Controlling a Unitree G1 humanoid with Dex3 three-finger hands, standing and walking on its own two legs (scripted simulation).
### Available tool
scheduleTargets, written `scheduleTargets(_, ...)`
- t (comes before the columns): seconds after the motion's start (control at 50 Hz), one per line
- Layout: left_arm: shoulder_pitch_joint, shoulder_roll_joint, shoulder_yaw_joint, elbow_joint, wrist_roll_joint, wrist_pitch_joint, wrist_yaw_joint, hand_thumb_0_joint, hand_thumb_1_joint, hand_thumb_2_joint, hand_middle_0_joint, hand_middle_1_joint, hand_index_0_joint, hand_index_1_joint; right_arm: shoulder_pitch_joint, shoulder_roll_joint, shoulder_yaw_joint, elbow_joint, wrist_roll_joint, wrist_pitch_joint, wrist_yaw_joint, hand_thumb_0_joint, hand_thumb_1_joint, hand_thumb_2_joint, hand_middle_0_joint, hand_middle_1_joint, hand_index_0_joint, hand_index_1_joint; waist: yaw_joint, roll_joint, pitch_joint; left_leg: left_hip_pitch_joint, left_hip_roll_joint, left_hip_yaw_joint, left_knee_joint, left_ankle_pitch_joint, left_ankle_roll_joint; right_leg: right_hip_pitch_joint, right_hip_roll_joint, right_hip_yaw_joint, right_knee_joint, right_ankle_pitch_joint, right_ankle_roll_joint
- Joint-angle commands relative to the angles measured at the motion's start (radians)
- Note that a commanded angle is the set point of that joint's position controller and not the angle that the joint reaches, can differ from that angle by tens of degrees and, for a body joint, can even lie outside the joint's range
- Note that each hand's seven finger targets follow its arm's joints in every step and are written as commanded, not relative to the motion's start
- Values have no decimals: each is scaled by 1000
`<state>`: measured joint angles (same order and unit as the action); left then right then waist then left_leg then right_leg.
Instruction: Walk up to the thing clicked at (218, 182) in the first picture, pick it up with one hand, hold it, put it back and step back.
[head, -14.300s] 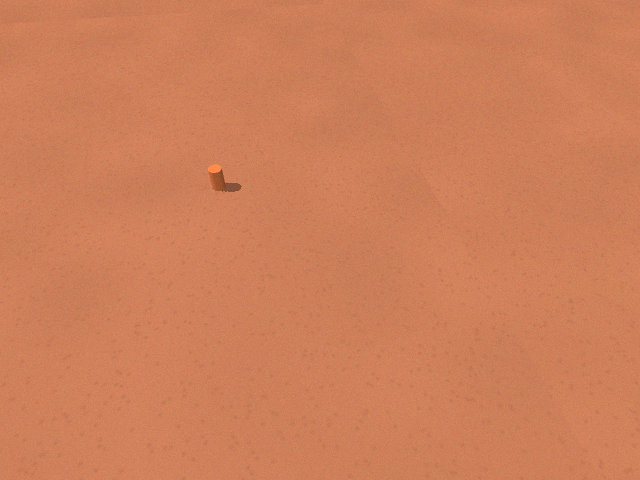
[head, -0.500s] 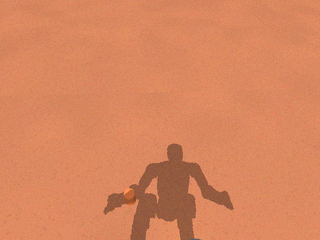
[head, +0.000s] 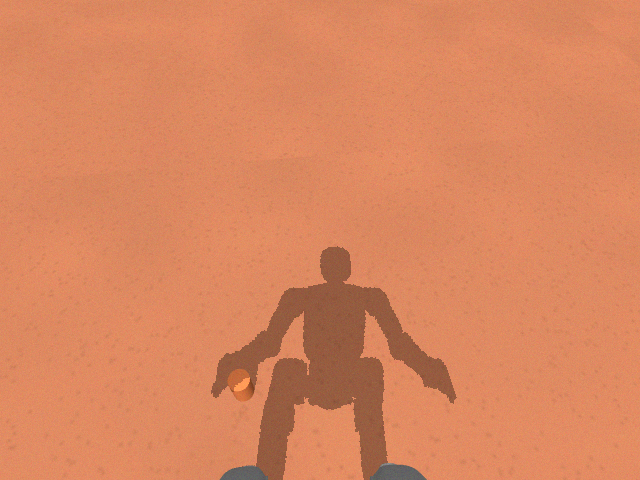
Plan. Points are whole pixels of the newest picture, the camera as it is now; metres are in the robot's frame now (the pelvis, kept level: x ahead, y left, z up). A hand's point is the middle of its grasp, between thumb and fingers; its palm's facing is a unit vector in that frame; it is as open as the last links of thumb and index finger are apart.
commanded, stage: walk up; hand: left
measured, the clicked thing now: (241, 385) +0.42 +0.21 -0.69
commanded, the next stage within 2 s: stand in 1.30 s
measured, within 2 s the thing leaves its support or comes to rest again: neither
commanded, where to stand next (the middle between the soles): +0.06 -0.05 m, yaw +5 degrees
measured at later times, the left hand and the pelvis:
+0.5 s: hand out of the picture +0.13 +0.23 -0.13, palm faces +0.05 -0.94 -0.35, open 7.4 cm; pelvis +0.02 -0.03 +0.02, yaw +3 degrees
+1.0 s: hand out of the picture +0.09 +0.24 -0.13, palm faces +0.10 -0.94 -0.31, open 7.4 cm; pelvis +0.02 -0.02 +0.02, yaw +4 degrees
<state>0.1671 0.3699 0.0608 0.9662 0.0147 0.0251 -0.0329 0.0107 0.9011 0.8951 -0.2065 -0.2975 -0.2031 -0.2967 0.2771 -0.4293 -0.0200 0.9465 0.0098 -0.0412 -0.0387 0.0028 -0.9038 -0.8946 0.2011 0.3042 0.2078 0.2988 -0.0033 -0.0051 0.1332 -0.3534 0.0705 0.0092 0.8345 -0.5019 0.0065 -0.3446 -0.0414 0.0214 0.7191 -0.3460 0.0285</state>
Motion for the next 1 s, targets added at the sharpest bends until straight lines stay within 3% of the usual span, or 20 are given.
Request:
scheduleTargets(0.0, -112, 243, 41, -89, -9, -15, 27, 0, 900, 900, -200, -300, -200, -300, 128, -183, -53, 30, 3, -39, -14, 0, -900, -900, 200, 300, 200, 300, -58, -140, -170, 153, -44, 23, -261, 305, 21, -22, -117, 112, -75, 323, -158)
scheduleTargets(0.02, -115, 208, 31, -95, -14, -13, 26, 0, 900, 900, -200, -300, -200, -300, 118, -225, -64, 26, -14, -43, -17, 0, -900, -900, 200, 300, 200, 300, -56, -34, -173, 199, 61, -133, -322, 391, 54, -101, -66, 57, 35, 277, -111)
scheduleTargets(0.04, -81, 185, 26, -83, -18, -7, 29, 0, 900, 900, -200, -300, -200, -300, 50, -290, -72, 0, -18, -47, -14, 0, -900, -900, 200, 300, 200, 300, -21, 71, -159, 139, 226, -407, -408, 336, 147, -121, -2, 5, 107, 98, -61)
scheduleTargets(0.06, -79, 221, 42, -56, -13, -7, 37, 0, 900, 900, -200, -300, -200, -300, -15, -325, -79, -9, -9, -46, -10, 0, -900, -900, 200, 300, 200, 300, -6, 98, -122, 64, 291, -448, -407, 375, 225, -62, -9, 13, 106, -74, -63)
scheduleTargets(0.08, -63, 208, 37, -46, -14, -16, 37, 0, 900, 900, -200, -300, -200, -300, -75, -297, -69, -10, -16, -46, -8, 0, -900, -900, 200, 300, 200, 300, 26, 77, -127, 44, 247, -362, -364, 461, 204, -8, -17, 23, 28, -39, -67)
scheduleTargets(0.12, -28, 215, 40, -7, -12, -42, 36, 0, 900, 900, -200, -300, -200, -300, -115, -215, -42, -2, -6, -41, -6, 0, -900, -900, 200, 300, 200, 300, 43, 55, -182, 26, 96, -130, -224, 593, 69, 140, -69, 83, -124, 319, -99)
scheduleTargets(0.14, -56, 248, 44, -6, -11, -50, 35, 0, 900, 900, -200, -300, -200, -300, -92, -184, -35, 7, 2, -39, -6, 0, -900, -900, 200, 300, 200, 300, 13, 10, -189, 20, 16, -50, -166, 591, 22, 159, -112, 143, -160, 448, -134)
scheduleTargets(0.16, -88, 244, 40, -12, -21, -51, 35, 0, 900, 900, -200, -300, -200, -300, -67, -163, -27, 27, 4, -39, -7, 0, -900, -900, 200, 300, 200, 300, -8, 5, -230, 80, 0, -26, -177, 546, 3, 157, -145, 160, -151, 519, -154)
scheduleTargets(0.18, -112, 229, 34, -12, -24, -47, 36, 0, 900, 900, -200, -300, -200, -300, -73, -164, -26, 42, 4, -39, -6, 0, -900, -900, 200, 300, 200, 300, -14, 18, -255, 138, 7, -31, -209, 540, 5, 137, -137, 133, -131, 547, -152)
scheduleTargets(0.22, -139, 218, 28, -5, -17, -43, 40, 0, 900, 900, -200, -300, -200, -300, -110, -181, -32, 49, 1, -35, -3, 0, -900, -900, 200, 300, 200, 300, -6, -2, -250, 135, 28, -49, -228, 602, 28, 152, -100, 71, -126, 527, -116)
scheduleTargets(0.26, -160, 218, 24, 1, -13, -41, 40, 0, 900, 900, -200, -300, -200, -300, -123, -171, -29, 59, 0, -28, -1, 0, -900, -900, 200, 300, 200, 300, -9, -56, -240, 153, 29, -42, -243, 591, 33, 138, -97, 67, -160, 455, -106)
scheduleTargets(0.32, -182, 215, 22, 13, -9, -35, 38, 0, 900, 900, -200, -300, -200, -300, -155, -162, -24, 71, -2, -18, 3, 0, -900, -900, 200, 300, 200, 300, -7, -69, -228, 155, 18, -33, -274, 506, 25, 132, -104, 77, -214, 349, -105)
scheduleTargets(0.4, -214, 215, 24, 28, -7, -31, 33, 0, 900, 900, -200, -300, -200, -300, -182, -158, -19, 89, -9, -12, 8, 0, -900, -900, 200, 300, 200, 300, -6, -67, -196, 146, 14, -34, -314, 466, 17, 129, -99, 71, -261, 249, -93)
scheduleTargets(0.58, -224, 211, 33, 40, -5, -22, 19, 0, 900, 900, -200, -300, -200, -300, -199, -166, -18, 107, -21, -10, 16, 0, -900, -900, 200, 300, 200, 300, 4, -29, -167, 141, 19, -58, -398, 394, 12, 141, -85, 58, -336, 81, -74)
scheduleTargets(0.7, -195, 197, 37, 50, -5, -17, 13, 0, 900, 900, -200, -300, -200, -300, -198, -173, -19, 111, -22, -16, 13, 0, -900, -900, 200, 300, 200, 300, 15, 18, -190, 122, 45, -99, -443, 410, 22, 207, -68, 25, -319, 132, -68)
scheduleTargets(0.8, -179, 187, 36, 53, -7, -16, 14, 0, 900, 900, -200, -300, -200, -300, -189, -173, -20, 111, -21, -18, 9, 0, -900, -900, 200, 300, 200, 300, 13, 32, -210, 133, 52, -101, -440, 488, 23, 237, -68, 6, -309, 223, -64)
scheduleTargets(0.98, -170, 194, 36, 61, -4, -18, 15, 0, 900, 900, -200, -300, -200, -300, -192, -156, -19, 106, -17, -8, 10, 0, -900, -900, 200, 300, 200, 300, 6, -5, -183, 147, 34, -89, -436, 457, 13, 217, -80, 15, -352, 193, -65)
